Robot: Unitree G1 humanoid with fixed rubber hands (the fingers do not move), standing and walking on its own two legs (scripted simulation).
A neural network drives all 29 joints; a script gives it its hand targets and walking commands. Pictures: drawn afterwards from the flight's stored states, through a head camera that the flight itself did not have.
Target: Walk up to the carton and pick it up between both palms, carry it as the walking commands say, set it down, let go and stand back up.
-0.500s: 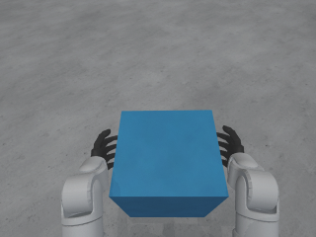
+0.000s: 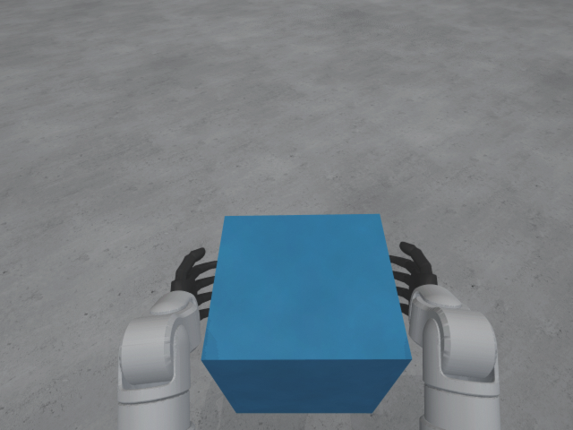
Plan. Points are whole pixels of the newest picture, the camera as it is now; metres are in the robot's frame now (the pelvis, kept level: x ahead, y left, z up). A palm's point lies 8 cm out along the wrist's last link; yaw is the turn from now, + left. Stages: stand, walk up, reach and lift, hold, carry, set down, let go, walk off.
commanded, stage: carry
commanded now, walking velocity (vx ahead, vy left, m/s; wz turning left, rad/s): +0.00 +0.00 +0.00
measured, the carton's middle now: (302, 320) +0.27 +0.00 +0.01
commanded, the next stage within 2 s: hold in 0.72 s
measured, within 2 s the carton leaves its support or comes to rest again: neither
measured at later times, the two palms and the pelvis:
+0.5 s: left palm (187, 323) +0.24 +0.16 +0.04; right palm (410, 318) +0.25 -0.14 +0.05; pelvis -0.02 +0.00 +0.00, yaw +0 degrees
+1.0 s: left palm (190, 329) +0.24 +0.15 +0.04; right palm (413, 332) +0.24 -0.15 +0.04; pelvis -0.03 +0.00 +0.00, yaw +0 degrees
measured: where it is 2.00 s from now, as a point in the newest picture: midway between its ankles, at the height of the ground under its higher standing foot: outside the picture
